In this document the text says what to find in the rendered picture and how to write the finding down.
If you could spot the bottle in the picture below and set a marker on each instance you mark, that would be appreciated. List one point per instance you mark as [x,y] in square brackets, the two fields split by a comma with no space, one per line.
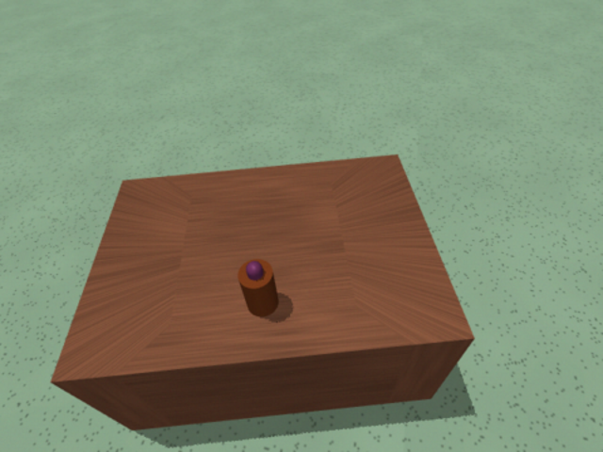
[258,286]

